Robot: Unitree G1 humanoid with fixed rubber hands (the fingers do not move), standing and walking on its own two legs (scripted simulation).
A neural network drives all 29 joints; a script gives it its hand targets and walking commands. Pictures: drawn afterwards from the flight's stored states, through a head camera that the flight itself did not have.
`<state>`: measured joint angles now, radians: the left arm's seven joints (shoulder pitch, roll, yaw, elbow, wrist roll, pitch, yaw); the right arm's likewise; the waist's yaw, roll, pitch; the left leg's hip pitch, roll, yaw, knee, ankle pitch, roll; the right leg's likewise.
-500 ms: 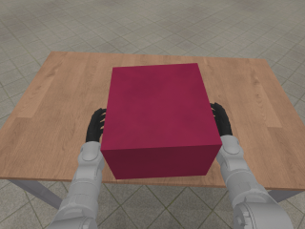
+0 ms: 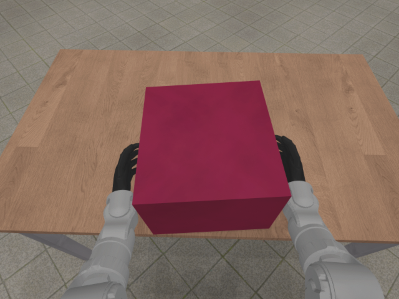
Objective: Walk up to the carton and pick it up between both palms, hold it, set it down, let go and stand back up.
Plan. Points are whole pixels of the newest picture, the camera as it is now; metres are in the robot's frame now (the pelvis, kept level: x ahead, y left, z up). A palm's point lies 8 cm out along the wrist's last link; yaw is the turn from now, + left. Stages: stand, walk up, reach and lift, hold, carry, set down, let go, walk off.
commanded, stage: set down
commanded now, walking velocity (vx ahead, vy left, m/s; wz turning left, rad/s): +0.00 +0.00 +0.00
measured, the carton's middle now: (206, 157) +0.42 +0.00 -0.02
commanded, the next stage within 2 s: none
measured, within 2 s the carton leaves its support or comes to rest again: rests again in 0.66 s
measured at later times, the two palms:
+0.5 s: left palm (124, 187) +0.34 +0.18 -0.01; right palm (291, 180) +0.36 -0.18 -0.01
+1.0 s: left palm (124, 184) +0.35 +0.18 -0.02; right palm (290, 178) +0.37 -0.18 -0.02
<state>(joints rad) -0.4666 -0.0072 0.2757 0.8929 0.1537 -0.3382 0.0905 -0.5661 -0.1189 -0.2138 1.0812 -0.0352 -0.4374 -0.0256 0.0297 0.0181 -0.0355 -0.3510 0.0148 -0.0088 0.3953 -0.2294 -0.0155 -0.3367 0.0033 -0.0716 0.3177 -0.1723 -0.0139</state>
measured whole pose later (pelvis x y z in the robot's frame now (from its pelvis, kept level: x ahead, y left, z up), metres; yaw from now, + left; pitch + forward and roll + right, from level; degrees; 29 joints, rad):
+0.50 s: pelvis +0.00 +0.00 +0.00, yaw +0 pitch +14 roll -1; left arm -0.48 0.00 0.28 0.99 0.15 -0.47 0.10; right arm -0.58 -0.12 -0.24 1.16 -0.05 -0.54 -0.01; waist 0.03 0.04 -0.06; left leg -0.42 0.02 -0.01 0.41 -0.23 -0.01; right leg -0.40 0.01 -0.07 0.32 -0.16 -0.01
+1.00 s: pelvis -0.02 +0.01 -0.01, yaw -1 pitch +20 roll -2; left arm -0.61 0.04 0.19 1.11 0.02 -0.45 0.16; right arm -0.70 -0.17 -0.23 1.27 0.03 -0.45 -0.01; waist 0.05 0.04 -0.17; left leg -0.64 0.03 -0.01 0.54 -0.25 -0.01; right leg -0.61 0.01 -0.07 0.41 -0.16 -0.01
